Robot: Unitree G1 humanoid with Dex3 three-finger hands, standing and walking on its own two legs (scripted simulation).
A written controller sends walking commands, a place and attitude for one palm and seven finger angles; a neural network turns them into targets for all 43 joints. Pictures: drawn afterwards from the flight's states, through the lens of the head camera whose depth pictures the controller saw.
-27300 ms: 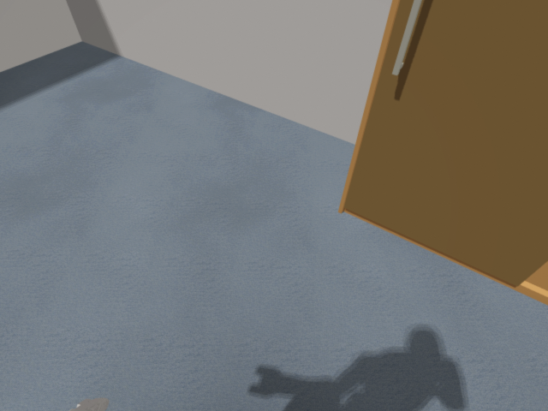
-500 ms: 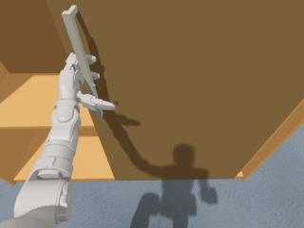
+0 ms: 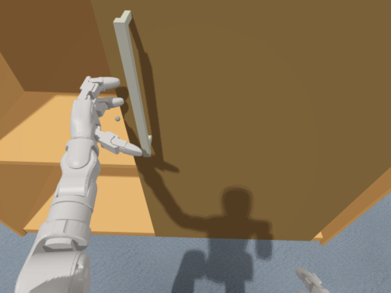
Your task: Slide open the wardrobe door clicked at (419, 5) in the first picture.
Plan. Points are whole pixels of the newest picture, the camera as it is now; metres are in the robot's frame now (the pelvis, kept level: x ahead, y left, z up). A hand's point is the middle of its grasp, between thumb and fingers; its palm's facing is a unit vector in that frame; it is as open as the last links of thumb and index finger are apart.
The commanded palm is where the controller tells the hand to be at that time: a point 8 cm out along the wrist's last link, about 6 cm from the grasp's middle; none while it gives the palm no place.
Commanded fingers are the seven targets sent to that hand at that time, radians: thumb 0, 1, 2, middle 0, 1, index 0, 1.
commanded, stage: slip the hand off the handle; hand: left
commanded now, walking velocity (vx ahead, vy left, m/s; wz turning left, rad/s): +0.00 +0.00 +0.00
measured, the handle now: (138, 98) +0.46 +0.15 +0.17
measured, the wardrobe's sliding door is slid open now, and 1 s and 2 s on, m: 0.68 0.68 0.68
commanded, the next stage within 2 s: draw the hand back to the body in 0.98 s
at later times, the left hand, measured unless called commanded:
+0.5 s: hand (105, 131) +0.37 +0.19 +0.15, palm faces +0.13 -0.99 -0.09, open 14.7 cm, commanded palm +0.33 +0.24 +0.15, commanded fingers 0.00 -0.55 0.20 -0.25 -1.15 -0.25 -1.15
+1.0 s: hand (93, 173) +0.28 +0.19 +0.15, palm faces +0.17 -0.98 -0.12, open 14.7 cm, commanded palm +0.25 +0.23 +0.15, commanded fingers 0.00 -0.55 0.20 -0.25 -1.15 -0.25 -1.15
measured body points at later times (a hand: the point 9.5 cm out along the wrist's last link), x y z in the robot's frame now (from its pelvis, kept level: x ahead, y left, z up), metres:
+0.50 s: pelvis +0.01 +0.00 +0.00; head +0.01 -0.01 +0.45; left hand +0.36 +0.25 +0.16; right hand +0.12 -0.25 -0.11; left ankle +0.01 +0.11 -0.73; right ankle +0.02 -0.14 -0.73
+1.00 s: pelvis +0.00 -0.02 +0.00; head -0.03 -0.04 +0.45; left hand +0.26 +0.24 +0.16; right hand +0.19 -0.24 -0.07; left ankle +0.01 +0.11 -0.73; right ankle +0.02 -0.14 -0.73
